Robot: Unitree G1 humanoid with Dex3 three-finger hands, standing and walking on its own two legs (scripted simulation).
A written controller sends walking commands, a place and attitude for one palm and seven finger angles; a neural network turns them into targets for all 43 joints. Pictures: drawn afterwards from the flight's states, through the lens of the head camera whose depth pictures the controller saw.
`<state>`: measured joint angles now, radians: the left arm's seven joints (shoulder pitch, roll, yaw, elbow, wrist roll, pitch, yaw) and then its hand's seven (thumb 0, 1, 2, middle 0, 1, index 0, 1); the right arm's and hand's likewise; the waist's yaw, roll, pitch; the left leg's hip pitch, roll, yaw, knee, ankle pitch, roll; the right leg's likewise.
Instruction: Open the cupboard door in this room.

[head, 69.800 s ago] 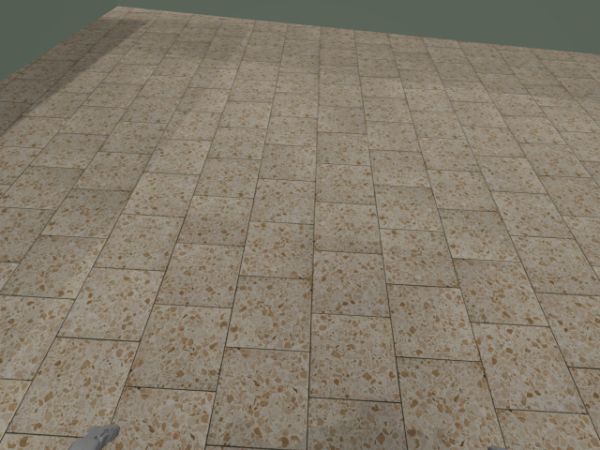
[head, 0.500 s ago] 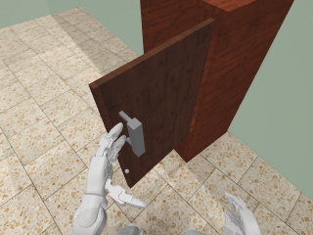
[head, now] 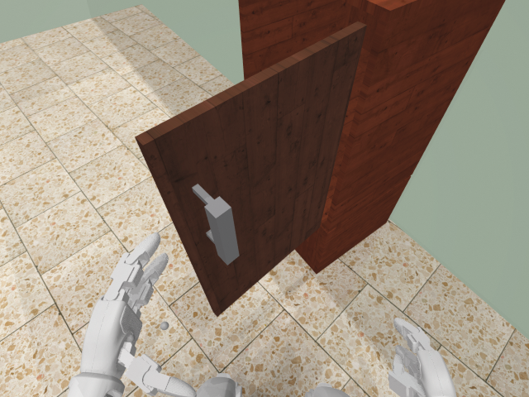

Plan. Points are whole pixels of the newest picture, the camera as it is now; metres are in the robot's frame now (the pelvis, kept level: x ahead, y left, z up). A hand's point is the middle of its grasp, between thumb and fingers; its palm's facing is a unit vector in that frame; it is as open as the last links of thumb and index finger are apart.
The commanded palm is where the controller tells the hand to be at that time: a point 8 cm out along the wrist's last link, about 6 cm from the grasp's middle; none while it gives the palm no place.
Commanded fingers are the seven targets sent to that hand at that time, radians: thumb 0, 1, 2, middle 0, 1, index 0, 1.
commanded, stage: slide the hand sideways off the handle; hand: left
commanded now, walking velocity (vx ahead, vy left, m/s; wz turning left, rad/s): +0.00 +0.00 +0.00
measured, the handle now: (214, 224) +0.35 +0.10 +0.07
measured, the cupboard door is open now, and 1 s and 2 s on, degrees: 97 97 97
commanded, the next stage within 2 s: draw the hand back to the body in 0.02 s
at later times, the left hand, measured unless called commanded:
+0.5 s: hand (115, 316) +0.20 +0.18 +0.11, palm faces +0.01 -1.00 -0.07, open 16.3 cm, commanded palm +0.17 +0.24 +0.12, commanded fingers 0.00 -0.50 0.30 -0.15 -0.30 -0.15 -0.30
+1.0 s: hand (14, 286) +0.20 +0.26 +0.18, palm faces +0.32 -0.86 -0.38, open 13.0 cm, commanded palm +0.16 +0.30 +0.20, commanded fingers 0.00 0.38 0.68 -0.18 -0.30 -0.18 -0.30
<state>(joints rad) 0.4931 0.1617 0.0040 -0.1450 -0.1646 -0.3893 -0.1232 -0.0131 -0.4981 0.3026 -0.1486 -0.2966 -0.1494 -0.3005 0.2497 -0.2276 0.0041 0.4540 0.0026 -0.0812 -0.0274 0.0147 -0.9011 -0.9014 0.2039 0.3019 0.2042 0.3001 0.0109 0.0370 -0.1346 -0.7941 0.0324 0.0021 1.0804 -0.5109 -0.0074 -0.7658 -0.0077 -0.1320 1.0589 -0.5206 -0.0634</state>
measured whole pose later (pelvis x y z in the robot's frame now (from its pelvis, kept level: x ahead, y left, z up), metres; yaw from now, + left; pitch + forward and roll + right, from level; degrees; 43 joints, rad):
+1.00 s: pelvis +0.02 +0.03 +0.07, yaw -1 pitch -1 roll -1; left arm 0.55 0.32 0.18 -0.39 -0.03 -0.05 0.13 -0.01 0.04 0.54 -0.17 -0.30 -0.17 -0.30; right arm 0.25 -0.22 0.06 0.56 0.01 -0.12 -0.11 0.02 -0.90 -0.90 0.21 0.30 0.21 0.30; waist 0.06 0.06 -0.03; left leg -0.25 0.00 0.04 0.61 -0.34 0.04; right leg -0.22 -0.01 -0.09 0.56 -0.32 -0.01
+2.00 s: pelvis +0.01 +0.01 +0.08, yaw -2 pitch -1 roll -1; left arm 0.49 0.36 0.37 -0.39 -0.04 -0.15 0.11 0.01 0.89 0.90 -0.20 -0.30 -0.21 -0.30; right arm 0.16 -0.24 0.01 0.60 0.00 -0.06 -0.07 0.01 -0.90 -0.90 0.21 0.30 0.21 0.30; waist 0.03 0.07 0.03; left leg -0.18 0.04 0.05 0.44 -0.23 0.00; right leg -0.14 0.04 -0.08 0.36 -0.19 -0.04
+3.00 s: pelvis -0.15 +0.06 +0.08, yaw -3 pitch +3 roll -5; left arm 0.55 0.46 0.47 -0.63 -0.04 -0.21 0.16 0.01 0.89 0.90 -0.21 -0.30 -0.21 -0.30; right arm 0.16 -0.15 0.00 0.62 -0.02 -0.14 -0.05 0.01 -0.90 -0.90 0.21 0.30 0.21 0.30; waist 0.03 -0.02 0.03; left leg -0.41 0.05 0.03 0.43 -0.08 0.06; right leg -0.38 0.08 0.02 1.00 -0.48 0.02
